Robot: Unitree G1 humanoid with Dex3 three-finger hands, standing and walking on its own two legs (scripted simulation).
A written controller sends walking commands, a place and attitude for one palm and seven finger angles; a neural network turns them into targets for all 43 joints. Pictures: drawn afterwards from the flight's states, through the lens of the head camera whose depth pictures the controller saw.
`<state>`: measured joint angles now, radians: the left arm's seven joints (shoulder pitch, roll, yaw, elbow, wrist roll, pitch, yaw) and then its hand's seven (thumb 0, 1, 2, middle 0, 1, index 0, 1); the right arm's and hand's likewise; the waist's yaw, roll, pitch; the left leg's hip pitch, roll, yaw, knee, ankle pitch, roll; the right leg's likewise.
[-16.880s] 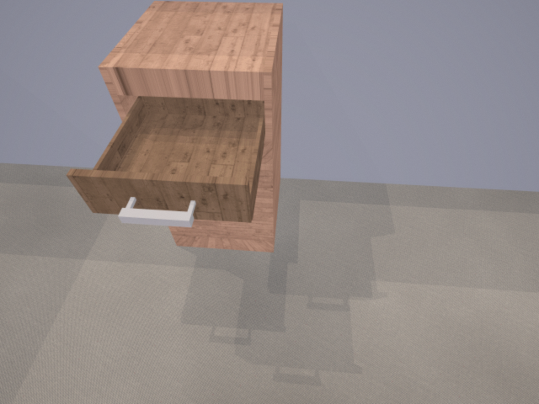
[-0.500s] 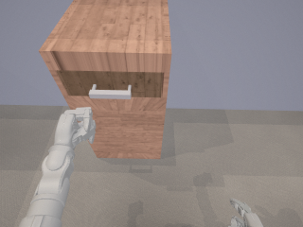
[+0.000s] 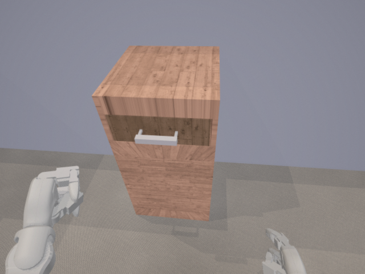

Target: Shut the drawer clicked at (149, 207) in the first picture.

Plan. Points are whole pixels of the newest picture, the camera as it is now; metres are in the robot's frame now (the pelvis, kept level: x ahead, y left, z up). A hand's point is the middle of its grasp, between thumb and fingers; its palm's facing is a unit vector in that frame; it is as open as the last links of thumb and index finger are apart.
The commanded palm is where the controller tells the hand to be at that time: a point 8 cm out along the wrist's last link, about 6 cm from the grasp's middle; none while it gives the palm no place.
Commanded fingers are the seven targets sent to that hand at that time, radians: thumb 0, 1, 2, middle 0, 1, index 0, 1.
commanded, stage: draw the hand back to the body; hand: left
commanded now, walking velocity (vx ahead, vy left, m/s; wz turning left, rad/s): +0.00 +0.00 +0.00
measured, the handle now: (157, 136) +0.60 +0.17 -0.08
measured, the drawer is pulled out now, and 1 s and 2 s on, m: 0.00 0.00 0.00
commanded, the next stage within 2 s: step back with the hand held close in 0.34 s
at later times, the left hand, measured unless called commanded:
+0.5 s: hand (55, 210) +0.17 +0.22 +0.16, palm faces +0.39 -0.84 -0.38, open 3.3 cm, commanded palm +0.13 +0.27 +0.17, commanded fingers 0.00 0.90 0.90 -1.40 -1.60 -1.40 -1.60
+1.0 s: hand (27, 220) +0.15 +0.26 +0.16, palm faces +0.32 -0.80 -0.51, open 3.3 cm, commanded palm +0.09 +0.30 +0.17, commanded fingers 0.00 0.90 0.90 -1.40 -1.60 -1.40 -1.60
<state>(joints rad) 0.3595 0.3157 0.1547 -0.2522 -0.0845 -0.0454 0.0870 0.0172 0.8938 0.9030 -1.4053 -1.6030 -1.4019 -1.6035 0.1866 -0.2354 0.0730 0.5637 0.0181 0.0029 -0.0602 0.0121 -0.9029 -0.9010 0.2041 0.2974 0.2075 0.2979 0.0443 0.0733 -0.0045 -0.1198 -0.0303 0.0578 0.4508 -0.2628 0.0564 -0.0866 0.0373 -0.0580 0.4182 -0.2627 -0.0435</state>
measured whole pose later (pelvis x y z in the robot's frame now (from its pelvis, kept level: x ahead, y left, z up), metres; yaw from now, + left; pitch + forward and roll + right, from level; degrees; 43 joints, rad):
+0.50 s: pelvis +0.00 -0.01 +0.00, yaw +0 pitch -5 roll -1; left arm 0.55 0.33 0.26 -0.45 -0.07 -0.11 0.11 0.02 0.89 0.90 -1.41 -1.60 -1.41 -1.60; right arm 0.23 -0.24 0.03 0.61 0.01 -0.10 -0.07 0.01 -0.90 -0.90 0.20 0.30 0.21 0.30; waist 0.06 0.08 0.00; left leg -0.11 -0.01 0.05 0.46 -0.26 0.04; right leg -0.06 0.06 -0.06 0.40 -0.25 -0.06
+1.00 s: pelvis -0.04 +0.02 -0.01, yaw -2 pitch +0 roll -1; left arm 0.64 0.42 0.38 -0.57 -0.05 -0.20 0.13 0.02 0.89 0.90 -1.41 -1.60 -1.40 -1.60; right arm 0.19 -0.24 -0.01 0.54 0.00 -0.01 -0.07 0.01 -0.90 -0.90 0.20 0.30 0.21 0.30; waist 0.01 0.02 0.02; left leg -0.29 -0.05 0.10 0.51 -0.22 0.09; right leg -0.29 0.01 -0.03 0.52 -0.23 -0.01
